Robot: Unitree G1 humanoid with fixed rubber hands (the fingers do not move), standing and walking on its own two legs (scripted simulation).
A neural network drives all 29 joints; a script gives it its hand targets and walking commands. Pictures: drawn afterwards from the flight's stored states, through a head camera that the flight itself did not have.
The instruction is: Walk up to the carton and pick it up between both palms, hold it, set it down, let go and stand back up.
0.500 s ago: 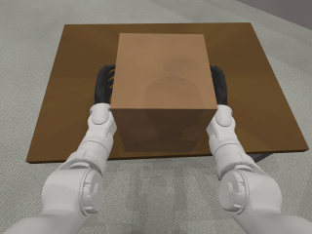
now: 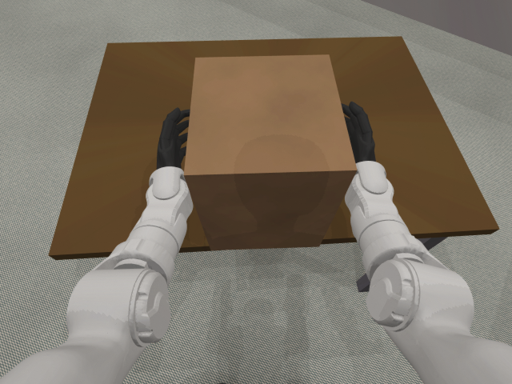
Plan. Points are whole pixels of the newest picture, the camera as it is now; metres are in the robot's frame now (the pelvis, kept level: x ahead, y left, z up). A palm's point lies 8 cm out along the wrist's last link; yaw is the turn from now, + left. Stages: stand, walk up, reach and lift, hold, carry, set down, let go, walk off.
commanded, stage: set down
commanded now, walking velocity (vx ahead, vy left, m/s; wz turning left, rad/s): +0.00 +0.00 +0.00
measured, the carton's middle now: (264, 162) +0.48 -0.03 +0.02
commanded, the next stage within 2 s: let go in 1.06 s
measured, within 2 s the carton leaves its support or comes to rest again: neither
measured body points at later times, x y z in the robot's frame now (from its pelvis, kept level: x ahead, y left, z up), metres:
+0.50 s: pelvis -0.04 -0.02 -0.01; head +0.10 -0.02 +0.41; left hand +0.50 +0.17 +0.09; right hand +0.48 -0.24 +0.11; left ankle +0.01 +0.10 -0.72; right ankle -0.01 -0.14 -0.72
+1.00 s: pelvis -0.05 -0.03 +0.00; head +0.00 -0.04 +0.45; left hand +0.45 +0.17 +0.21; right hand +0.44 -0.24 +0.20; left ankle +0.01 +0.10 -0.72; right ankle -0.01 -0.14 -0.72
